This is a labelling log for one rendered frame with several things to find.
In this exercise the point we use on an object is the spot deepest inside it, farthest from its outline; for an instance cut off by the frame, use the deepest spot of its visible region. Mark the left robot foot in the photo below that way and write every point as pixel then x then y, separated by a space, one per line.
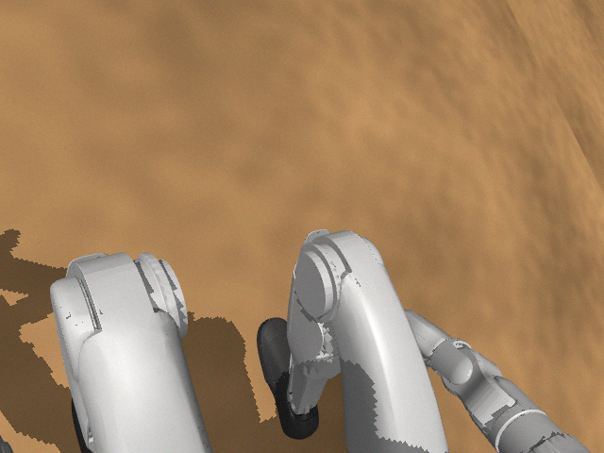
pixel 78 431

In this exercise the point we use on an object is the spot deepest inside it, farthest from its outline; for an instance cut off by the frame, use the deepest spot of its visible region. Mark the right robot foot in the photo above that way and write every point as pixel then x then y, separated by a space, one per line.
pixel 274 353

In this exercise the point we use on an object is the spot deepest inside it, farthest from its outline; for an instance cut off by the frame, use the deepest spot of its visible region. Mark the right robot hand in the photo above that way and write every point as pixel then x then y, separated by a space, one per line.
pixel 428 336

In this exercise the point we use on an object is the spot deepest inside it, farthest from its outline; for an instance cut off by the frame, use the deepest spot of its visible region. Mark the right robot arm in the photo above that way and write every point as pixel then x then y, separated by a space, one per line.
pixel 507 417

